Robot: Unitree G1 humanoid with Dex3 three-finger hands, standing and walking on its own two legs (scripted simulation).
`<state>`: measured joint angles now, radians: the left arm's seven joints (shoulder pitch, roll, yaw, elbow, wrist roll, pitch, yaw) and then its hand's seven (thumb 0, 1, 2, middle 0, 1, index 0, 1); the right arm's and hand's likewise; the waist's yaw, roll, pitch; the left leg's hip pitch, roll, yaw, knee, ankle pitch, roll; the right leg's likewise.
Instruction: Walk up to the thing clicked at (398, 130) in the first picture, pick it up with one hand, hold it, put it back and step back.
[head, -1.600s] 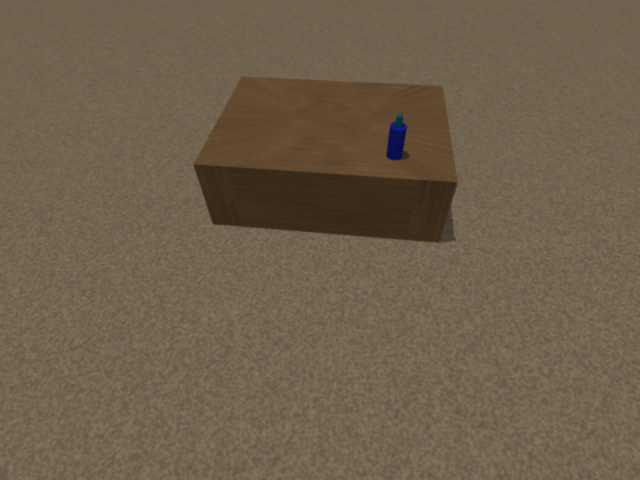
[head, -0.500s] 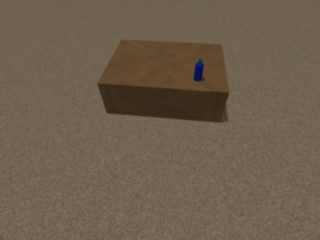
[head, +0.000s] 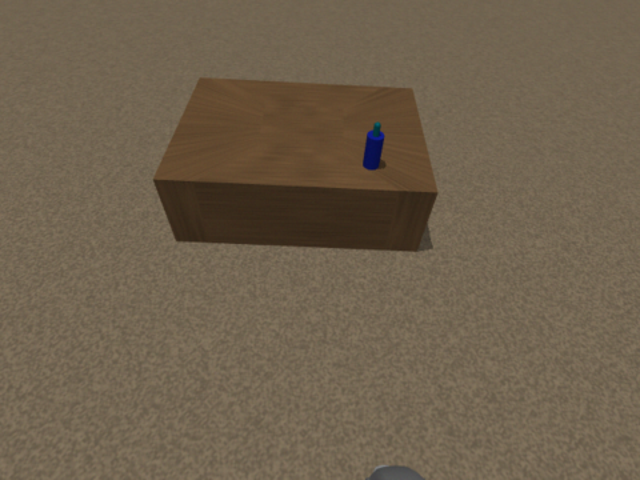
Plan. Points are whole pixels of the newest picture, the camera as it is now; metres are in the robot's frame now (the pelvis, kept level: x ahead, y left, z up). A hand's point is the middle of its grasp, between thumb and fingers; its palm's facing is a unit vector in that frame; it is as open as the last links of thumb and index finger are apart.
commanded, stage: walk up
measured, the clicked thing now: (374, 144) +1.20 -0.25 -0.36
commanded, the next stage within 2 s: none
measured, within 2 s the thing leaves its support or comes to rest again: neither
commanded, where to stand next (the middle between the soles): +0.62 +0.06 m, yaw -8 degrees
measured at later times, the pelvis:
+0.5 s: pelvis +0.18 +0.03 -0.01, yaw -4 degrees
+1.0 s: pelvis +0.36 +0.10 +0.00, yaw -10 degrees
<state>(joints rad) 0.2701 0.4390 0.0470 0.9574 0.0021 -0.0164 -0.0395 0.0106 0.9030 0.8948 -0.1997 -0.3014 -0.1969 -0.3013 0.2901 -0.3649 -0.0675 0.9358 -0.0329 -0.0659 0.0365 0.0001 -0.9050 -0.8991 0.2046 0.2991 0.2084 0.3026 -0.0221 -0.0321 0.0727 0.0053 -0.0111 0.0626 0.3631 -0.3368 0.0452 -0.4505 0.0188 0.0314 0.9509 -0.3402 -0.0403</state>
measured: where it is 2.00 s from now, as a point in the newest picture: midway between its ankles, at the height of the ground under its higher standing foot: (289, 367)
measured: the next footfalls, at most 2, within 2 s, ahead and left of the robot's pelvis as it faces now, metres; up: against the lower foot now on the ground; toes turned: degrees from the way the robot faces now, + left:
right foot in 0.16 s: +0.26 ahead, -0.09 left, +0.00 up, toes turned -5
left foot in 0.62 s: +0.38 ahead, +0.19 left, +0.00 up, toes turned +0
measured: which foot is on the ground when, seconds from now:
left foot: down 0.00-0.20, up 0.22-0.60, down 0.62-1.00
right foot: up 0.00-0.14, down 0.16-0.64, up 0.66-1.00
